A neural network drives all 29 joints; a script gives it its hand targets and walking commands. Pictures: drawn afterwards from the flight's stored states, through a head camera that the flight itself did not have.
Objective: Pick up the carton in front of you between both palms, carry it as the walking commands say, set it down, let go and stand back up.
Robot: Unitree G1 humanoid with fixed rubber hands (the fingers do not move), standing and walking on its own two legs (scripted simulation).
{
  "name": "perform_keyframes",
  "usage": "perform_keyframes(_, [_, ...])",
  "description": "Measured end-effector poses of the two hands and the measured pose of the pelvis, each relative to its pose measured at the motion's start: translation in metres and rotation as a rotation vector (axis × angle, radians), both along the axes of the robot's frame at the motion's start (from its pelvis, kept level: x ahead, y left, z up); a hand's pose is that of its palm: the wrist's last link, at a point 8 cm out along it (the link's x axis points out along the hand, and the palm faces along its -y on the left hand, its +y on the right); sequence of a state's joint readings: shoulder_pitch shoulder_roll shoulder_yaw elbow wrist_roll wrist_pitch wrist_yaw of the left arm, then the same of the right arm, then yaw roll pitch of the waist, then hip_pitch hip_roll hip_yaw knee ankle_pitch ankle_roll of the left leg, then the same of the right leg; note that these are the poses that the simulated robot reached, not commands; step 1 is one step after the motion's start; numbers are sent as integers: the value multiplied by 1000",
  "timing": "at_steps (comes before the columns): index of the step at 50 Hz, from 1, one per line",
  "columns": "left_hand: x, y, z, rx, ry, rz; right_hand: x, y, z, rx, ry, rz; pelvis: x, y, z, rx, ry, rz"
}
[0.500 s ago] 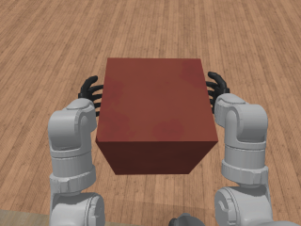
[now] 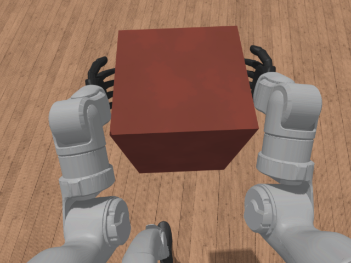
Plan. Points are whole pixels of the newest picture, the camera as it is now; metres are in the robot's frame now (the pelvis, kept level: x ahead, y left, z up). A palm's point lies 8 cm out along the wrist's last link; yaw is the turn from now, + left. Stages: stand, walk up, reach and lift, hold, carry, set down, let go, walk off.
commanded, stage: carry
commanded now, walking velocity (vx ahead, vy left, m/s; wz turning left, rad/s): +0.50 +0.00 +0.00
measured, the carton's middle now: (180, 111) +0.41 +0.01 +0.08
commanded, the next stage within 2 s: none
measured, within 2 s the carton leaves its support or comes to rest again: neither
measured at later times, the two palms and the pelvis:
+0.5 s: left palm out of the picture +0.70 +0.15 +0.21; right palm out of the picture +0.73 -0.14 +0.22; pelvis +0.33 -0.02 +0.06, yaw +1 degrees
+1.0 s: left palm out of the picture +1.03 +0.16 +0.27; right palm out of the picture +1.01 -0.14 +0.27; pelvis +0.63 +0.04 +0.11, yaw +0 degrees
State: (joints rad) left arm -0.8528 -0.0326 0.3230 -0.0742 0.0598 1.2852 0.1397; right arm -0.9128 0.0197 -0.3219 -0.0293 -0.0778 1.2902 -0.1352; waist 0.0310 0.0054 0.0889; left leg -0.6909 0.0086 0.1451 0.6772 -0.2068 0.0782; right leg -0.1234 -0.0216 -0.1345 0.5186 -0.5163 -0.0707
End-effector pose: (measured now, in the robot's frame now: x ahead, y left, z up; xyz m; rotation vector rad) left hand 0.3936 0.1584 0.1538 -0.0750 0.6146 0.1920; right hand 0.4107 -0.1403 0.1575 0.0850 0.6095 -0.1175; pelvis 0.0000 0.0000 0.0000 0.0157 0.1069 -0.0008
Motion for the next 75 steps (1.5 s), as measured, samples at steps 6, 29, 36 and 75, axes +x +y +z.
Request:
perform_keyframes(6, [88,-10,0,-13,57,-81,59,-10,-3,-42,56,-62,76,17,21,-3,-10,6])
perform_keyframes(29, [342,12,65,54,136,29,370,15,68,-62,127,112,376,-20,73,-26,-31,30])
perform_keyframes(36, [438,21,101,47,50,23,457,23,102,-46,43,81,462,-4,83,-16,-17,27])
perform_keyframes(75, [920,50,173,41,55,23,940,51,177,-43,50,82,945,23,156,-22,-20,29])
